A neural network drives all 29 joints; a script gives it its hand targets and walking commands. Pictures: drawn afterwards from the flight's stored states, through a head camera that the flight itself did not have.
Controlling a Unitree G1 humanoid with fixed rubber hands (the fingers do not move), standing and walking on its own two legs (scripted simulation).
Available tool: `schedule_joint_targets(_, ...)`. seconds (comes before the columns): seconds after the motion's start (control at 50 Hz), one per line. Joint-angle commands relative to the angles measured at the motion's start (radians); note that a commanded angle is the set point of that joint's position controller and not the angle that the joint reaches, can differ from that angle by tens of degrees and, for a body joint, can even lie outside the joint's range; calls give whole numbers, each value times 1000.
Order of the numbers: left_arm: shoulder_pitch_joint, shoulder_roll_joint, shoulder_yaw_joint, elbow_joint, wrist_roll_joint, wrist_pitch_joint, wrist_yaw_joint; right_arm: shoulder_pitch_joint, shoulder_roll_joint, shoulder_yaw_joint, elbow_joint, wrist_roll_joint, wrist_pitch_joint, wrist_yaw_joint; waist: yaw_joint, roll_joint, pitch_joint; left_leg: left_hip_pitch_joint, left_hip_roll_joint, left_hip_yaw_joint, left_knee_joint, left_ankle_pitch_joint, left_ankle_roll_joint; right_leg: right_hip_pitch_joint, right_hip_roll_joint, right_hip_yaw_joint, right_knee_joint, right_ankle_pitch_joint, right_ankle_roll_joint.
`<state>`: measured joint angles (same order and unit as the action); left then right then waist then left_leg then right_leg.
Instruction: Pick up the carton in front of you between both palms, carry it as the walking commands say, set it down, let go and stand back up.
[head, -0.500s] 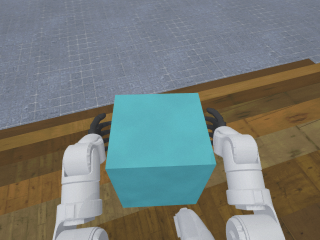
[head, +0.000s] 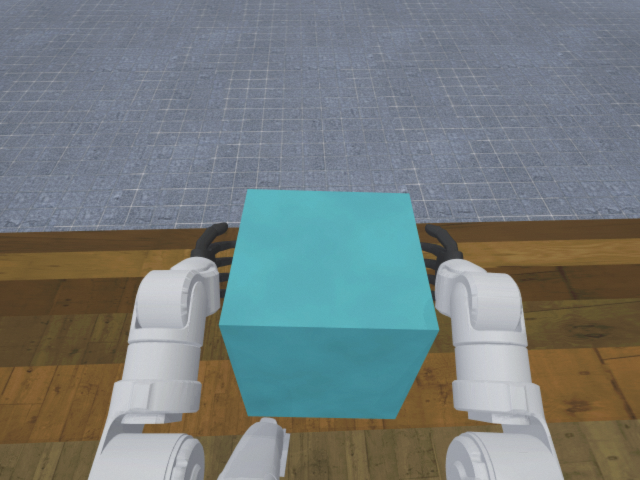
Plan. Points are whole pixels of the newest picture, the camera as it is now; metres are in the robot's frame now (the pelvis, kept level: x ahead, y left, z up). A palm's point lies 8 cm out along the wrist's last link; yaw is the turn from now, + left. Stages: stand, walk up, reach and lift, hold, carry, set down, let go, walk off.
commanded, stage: carry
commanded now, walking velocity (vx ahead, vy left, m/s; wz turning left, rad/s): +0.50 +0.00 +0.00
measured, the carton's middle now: (325, 309) +0.34 +0.03 +0.00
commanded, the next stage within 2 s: none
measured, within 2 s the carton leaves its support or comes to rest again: neither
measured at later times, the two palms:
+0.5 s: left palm (286, 178) +0.72 +0.14 -0.11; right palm (424, 188) +0.70 -0.16 -0.10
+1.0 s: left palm (293, 136) +1.09 +0.18 -0.27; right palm (388, 142) +1.10 -0.12 -0.28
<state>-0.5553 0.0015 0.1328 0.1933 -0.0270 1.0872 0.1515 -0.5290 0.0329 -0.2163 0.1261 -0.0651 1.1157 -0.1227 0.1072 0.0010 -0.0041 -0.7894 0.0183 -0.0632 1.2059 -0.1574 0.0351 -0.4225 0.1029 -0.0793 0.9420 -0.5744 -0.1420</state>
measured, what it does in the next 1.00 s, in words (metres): goes down: left foot 0.16 m lower, then right foot 0.16 m lower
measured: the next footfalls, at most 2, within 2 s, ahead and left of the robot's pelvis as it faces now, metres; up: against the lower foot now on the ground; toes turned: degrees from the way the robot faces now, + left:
left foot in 0.18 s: +0.29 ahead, +0.07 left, -0.16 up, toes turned -2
right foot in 0.60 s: +0.63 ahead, -0.07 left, -0.31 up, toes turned -2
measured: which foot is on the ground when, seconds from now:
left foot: up 0.00-0.16, down 0.18-0.62, up 0.64-1.00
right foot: down 0.00-0.20, up 0.22-0.58, down 0.60-1.00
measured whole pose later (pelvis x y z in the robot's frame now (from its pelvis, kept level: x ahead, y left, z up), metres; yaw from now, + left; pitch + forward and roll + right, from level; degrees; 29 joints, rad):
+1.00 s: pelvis +0.75 +0.01 -0.37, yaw -1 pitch +2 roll -2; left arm -0.56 -0.01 0.11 0.14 -0.03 1.04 0.17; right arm -0.49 0.03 -0.22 0.02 -0.07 1.08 -0.12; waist 0.11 0.06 -0.02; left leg -0.59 0.01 0.03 0.57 0.35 0.05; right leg -0.31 0.08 -0.07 1.21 -0.86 -0.08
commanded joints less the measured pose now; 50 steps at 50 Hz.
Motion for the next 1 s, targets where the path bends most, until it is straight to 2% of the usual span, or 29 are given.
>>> schedule_joint_targets(0.0,-730,-1172,-659,-210,-455,-47,-277,-652,1031,651,-120,339,-72,179,11,-14,-398,-109,-37,93,-242,316,10,389,-140,331,-55,590,-33)
schedule_joint_targets(0.1,-628,-1091,-650,-224,-415,-54,-269,-640,966,703,-191,341,-66,165,34,-138,-325,317,-92,191,-693,545,7,200,-82,187,49,558,-20)
schedule_joint_targets(0.12,-602,-1072,-646,-213,-405,-50,-268,-635,934,700,-192,338,-59,164,-19,-133,-365,483,-125,249,-644,623,14,137,-89,140,135,582,-6)
schedule_joint_targets(0.14,-586,-1053,-645,-192,-401,-45,-267,-613,917,690,-179,325,-50,166,-144,-170,-450,660,-101,230,-561,633,52,113,-145,91,318,821,38)
schedule_joint_targets(0.16,-591,-1033,-643,-196,-397,-40,-267,-563,892,679,-164,320,-43,169,-298,-38,-504,867,-63,178,-646,533,105,4,-152,51,601,967,90)
schedule_joint_targets(0.18,-620,-1024,-631,-197,-377,-35,-264,-553,872,669,-139,324,-36,178,-349,139,-382,893,23,87,-747,583,154,-169,-26,-24,979,339,121)
schedule_joint_targets(0.2,-631,-1004,-604,-182,-358,-16,-257,-546,864,673,-103,349,-29,183,-206,279,-423,1190,198,-157,-454,1042,224,-523,12,45,1061,-180,109)
schedule_joint_targets(0.22,-569,-945,-564,-155,-313,-2,-244,-561,906,691,-75,391,-21,192,-183,124,-491,1166,256,-339,-491,850,258,-564,-42,106,953,-82,80)
schedule_joint_targets(0.26,-571,-927,-512,-147,-264,5,-224,-710,968,726,-122,470,-20,211,-162,-46,-451,959,276,-484,-531,369,291,-600,-136,195,650,82,89)
schedule_joint_targets(0.28,-605,-926,-507,-181,-248,1,-223,-782,1015,751,-134,503,-31,219,-162,45,-450,874,305,-597,-505,385,332,-590,-158,222,593,64,94)
schedule_joint_targets(0.3,-629,-943,-497,-182,-241,-7,-223,-809,1056,751,-131,534,-35,230,-149,-45,-376,734,273,-521,-550,369,330,-518,-160,201,413,144,121)
schedule_joint_targets(0.38,-639,-1006,-518,-177,-226,-45,-229,-822,1164,774,-87,565,-71,249,-163,46,-406,655,170,-339,-450,555,212,-403,-147,82,340,460,90)
schedule_joint_targets(0.42,-638,-1035,-545,-178,-230,-58,-228,-789,1169,764,-87,559,-88,253,-247,26,-396,821,35,-261,-317,373,160,-554,-124,79,81,694,84)
schedule_joint_targets(0.44,-620,-1037,-553,-186,-231,-61,-227,-764,1166,755,-89,559,-94,253,-241,-38,-376,711,-13,-183,-293,250,153,-401,-101,47,-135,883,94)
schedule_joint_targets(0.52,-622,-1003,-593,-245,-236,-54,-209,-671,1118,735,-91,530,-108,246,-243,140,-344,574,-47,-51,-183,220,118,10,-44,-41,-431,1010,101)
schedule_joint_targets(0.54,-609,-991,-603,-250,-236,-49,-205,-658,1096,733,-90,525,-105,246,-170,211,-404,611,-8,-32,-53,304,98,98,-84,-12,-390,1095,56)
schedule_joint_targets(0.56,-601,-968,-606,-260,-240,-45,-203,-628,1075,729,-75,511,-102,245,-41,156,-503,531,24,35,167,542,67,340,-41,-88,-310,1055,45)
schedule_joint_targets(0.58,-551,-927,-583,-231,-232,-38,-203,-632,1055,721,-71,503,-92,243,93,-44,-508,365,-15,118,490,555,15,539,-38,-99,-395,994,21)
schedule_joint_targets(0.6,-547,-906,-577,-223,-236,-30,-211,-642,1040,706,-68,475,-87,237,87,-231,-377,63,-146,122,751,-494,-24,659,-224,92,-366,1151,-53)
schedule_joint_targets(0.62,-550,-901,-588,-186,-263,-19,-217,-601,979,655,-40,438,-65,223,-39,-168,-450,-188,-128,-46,752,-576,-33,875,-418,419,-216,1337,-132)
schedule_joint_targets(0.64,-566,-946,-620,-172,-311,-13,-225,-571,920,612,-39,387,-49,210,10,-60,-463,-184,-84,-54,591,-504,-22,777,-417,499,-274,1127,-151)
schedule_joint_targets(0.7,-706,-1064,-672,-215,-418,-25,-247,-588,920,563,-46,330,-44,195,-44,-17,-446,-168,7,-92,277,-329,-17,473,-407,639,-283,566,-199)
schedule_joint_targets(0.76,-834,-1155,-703,-243,-479,-46,-270,-659,967,577,-93,310,-68,199,-36,-36,-396,66,-6,6,34,-235,-35,186,-387,572,-333,652,-210)
schedule_joint_targets(0.8,-813,-1182,-702,-236,-486,-60,-275,-674,990,610,-125,327,-84,200,-50,-89,-439,16,6,21,116,-31,3,251,-354,475,-230,785,-141)
schedule_joint_targets(0.82,-808,-1194,-703,-237,-484,-65,-274,-688,1005,631,-138,337,-88,197,-15,-28,-414,-94,15,-17,-72,193,19,337,-235,398,-106,560,-77)
schedule_joint_targets(0.86,-739,-1168,-690,-231,-470,-69,-272,-659,1008,656,-153,345,-92,189,22,-7,-396,-29,-28,85,-318,421,5,321,-162,312,-18,416,-58)
schedule_joint_targets(0.92,-659,-1126,-676,-231,-445,-69,-265,-635,966,675,-186,339,-85,176,37,-94,-326,294,-65,155,-624,499,-6,159,-126,213,-26,414,-45)
schedule_joint_targets(0.96,-594,-1087,-664,-194,-414,-62,-261,-611,927,688,-184,339,-69,174,2,-156,-314,388,-44,159,-783,607,21,201,-127,156,112,463,-12)
schedule_joint_targets(0.98,-576,-1064,-657,-169,-406,-58,-261,-595,908,678,-172,324,-60,176,-136,-179,-438,655,-69,227,-600,682,48,133,-182,84,315,703,22)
